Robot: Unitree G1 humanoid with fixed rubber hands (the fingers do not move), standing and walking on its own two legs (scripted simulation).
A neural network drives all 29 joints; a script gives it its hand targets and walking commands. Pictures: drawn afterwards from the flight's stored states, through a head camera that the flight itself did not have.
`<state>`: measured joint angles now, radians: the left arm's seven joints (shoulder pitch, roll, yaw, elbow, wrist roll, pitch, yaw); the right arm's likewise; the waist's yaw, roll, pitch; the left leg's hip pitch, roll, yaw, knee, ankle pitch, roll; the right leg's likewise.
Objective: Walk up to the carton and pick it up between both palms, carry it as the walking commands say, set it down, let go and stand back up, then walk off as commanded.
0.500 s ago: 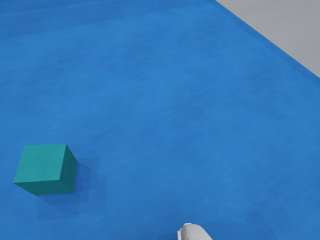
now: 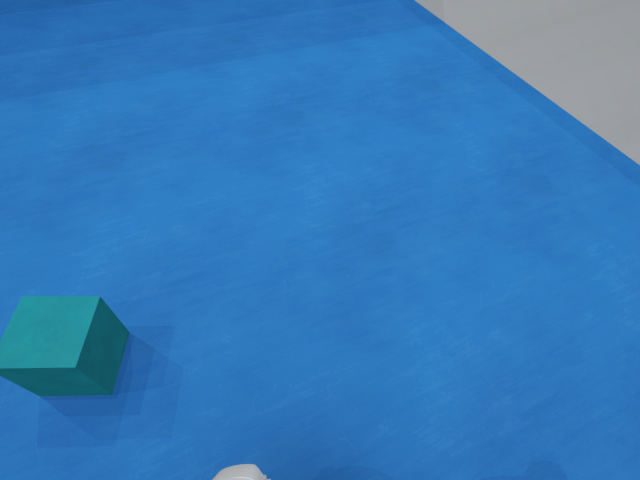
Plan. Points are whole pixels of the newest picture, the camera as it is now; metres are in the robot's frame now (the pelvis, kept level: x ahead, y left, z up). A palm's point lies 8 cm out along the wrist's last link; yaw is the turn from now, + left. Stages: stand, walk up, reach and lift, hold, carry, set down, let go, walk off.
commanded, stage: walk off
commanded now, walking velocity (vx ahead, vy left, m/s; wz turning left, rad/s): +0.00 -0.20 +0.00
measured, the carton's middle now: (68, 347) +0.47 +0.71 -0.65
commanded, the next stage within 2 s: none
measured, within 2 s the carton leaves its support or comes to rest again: neither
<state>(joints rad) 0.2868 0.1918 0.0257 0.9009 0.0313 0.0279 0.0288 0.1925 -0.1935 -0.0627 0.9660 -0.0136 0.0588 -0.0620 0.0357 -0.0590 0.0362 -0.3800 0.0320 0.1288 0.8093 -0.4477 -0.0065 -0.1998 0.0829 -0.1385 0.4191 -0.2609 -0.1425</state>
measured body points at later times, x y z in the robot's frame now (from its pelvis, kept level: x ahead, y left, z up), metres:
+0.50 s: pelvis +0.00 -0.14 -0.01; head +0.05 -0.14 +0.44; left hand +0.09 +0.12 -0.15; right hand -0.02 -0.41 -0.15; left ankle -0.02 +0.07 -0.74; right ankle +0.02 -0.28 -0.74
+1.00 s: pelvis +0.00 -0.24 +0.00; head +0.02 -0.19 +0.45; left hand +0.01 -0.01 -0.17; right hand +0.04 -0.49 -0.12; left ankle -0.04 -0.16 -0.74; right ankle +0.00 -0.32 -0.69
